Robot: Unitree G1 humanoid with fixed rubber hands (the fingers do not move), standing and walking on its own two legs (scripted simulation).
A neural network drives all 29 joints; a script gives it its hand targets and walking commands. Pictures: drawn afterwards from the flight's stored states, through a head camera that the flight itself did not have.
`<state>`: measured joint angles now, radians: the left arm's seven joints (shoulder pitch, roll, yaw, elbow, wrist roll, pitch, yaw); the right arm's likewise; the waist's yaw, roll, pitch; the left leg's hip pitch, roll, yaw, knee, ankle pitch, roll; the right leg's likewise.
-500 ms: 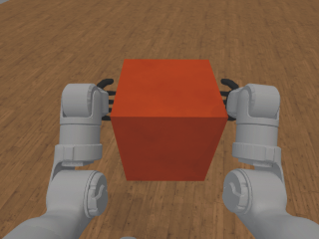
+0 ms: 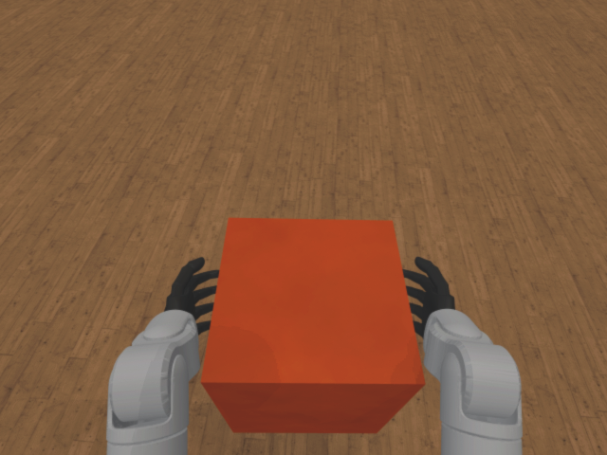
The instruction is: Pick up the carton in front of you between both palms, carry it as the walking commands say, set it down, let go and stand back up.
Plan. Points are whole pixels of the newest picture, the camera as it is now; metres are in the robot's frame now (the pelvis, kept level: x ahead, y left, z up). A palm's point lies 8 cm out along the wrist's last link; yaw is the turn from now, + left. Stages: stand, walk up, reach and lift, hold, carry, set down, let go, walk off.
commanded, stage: carry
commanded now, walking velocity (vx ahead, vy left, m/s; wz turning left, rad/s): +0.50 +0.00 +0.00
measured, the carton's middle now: (307, 333) +0.29 -0.01 -0.01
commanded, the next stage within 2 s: none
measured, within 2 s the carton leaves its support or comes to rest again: neither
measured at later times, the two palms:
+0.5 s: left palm (201, 151) +0.57 +0.17 +0.08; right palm (377, 146) +0.59 -0.13 +0.09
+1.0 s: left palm (225, 57) +0.90 +0.16 +0.09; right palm (357, 60) +0.91 -0.14 +0.08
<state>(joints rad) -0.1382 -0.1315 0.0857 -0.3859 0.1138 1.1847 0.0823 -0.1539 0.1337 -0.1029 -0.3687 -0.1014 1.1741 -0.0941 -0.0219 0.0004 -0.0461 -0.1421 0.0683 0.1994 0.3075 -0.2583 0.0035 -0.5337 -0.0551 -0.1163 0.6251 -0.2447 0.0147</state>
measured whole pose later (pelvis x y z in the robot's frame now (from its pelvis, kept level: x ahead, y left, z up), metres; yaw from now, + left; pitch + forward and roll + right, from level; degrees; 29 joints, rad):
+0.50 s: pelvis +0.32 +0.01 -0.01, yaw +2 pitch +4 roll +0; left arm -0.14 -0.13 0.08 -0.32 0.12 1.24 0.08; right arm -0.14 0.13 -0.11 -0.33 -0.12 1.23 -0.09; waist 0.02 0.00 -0.17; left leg -0.53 0.10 0.18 0.50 -0.07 -0.01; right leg 0.03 -0.05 -0.22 0.28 -0.36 0.03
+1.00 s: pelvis +0.65 +0.01 -0.02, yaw +2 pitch +3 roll +0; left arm -0.11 -0.13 0.08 -0.42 0.12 1.23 0.08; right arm -0.12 0.13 -0.08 -0.39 -0.11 1.21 -0.08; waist -0.01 0.00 -0.14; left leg 0.05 0.07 0.22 0.32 -0.41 -0.05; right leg -0.49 -0.08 -0.21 0.46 -0.09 -0.02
